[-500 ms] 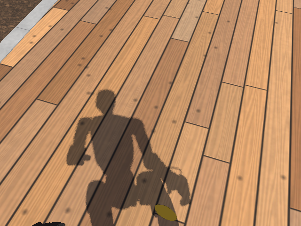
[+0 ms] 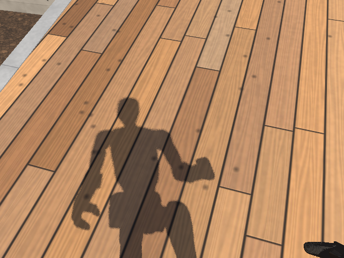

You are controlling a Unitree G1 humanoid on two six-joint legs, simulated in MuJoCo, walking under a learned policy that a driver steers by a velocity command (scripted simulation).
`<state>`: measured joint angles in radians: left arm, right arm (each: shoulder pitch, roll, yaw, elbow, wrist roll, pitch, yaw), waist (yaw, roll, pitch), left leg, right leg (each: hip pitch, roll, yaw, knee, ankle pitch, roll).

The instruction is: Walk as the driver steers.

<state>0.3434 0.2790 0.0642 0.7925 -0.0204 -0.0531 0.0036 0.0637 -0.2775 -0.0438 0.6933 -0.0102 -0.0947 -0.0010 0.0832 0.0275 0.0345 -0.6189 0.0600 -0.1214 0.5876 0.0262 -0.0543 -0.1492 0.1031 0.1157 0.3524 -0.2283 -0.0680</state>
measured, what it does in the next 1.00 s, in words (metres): walks ahead, turning right: left foot, then right foot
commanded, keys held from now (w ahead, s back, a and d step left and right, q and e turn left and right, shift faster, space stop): e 0.48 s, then no key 0.52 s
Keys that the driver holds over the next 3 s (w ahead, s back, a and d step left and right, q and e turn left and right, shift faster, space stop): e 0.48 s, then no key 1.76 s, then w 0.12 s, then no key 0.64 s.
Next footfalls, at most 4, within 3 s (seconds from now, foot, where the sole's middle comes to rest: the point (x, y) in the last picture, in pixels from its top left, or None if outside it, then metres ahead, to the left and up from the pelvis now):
0.10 left None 0.24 0.14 -0.78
0.52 right None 0.16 -0.11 -0.78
0.90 left None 0.24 0.12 -0.78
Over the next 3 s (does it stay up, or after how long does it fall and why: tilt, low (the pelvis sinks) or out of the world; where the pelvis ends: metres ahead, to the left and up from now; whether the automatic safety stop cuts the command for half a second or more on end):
stays up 0.20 -0.01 -0.01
